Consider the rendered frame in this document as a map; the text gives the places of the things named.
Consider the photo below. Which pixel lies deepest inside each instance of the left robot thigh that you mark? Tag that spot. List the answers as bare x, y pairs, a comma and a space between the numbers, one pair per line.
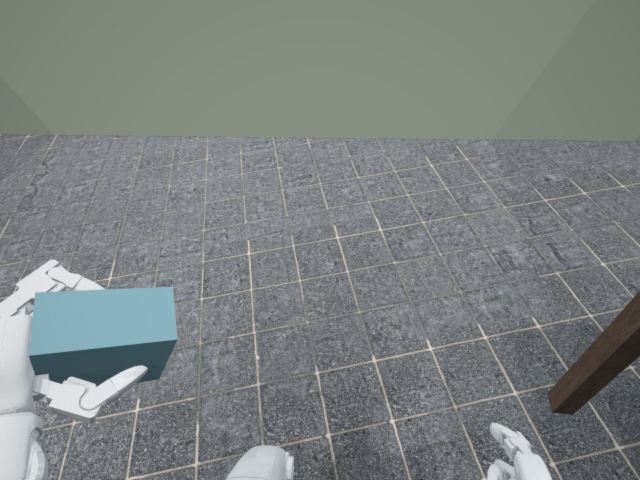
264, 462

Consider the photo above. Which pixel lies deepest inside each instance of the table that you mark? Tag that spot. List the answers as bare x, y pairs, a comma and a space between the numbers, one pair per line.
613, 351

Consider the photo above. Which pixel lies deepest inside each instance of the sponge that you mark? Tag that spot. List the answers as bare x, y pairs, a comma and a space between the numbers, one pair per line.
95, 334

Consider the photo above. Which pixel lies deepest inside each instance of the left robot forearm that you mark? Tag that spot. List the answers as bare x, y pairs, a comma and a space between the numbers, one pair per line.
21, 457

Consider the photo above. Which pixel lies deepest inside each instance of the right robot hand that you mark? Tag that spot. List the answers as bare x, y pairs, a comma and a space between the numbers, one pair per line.
527, 465

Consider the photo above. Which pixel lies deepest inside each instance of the left robot hand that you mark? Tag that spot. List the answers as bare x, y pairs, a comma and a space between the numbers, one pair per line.
20, 388

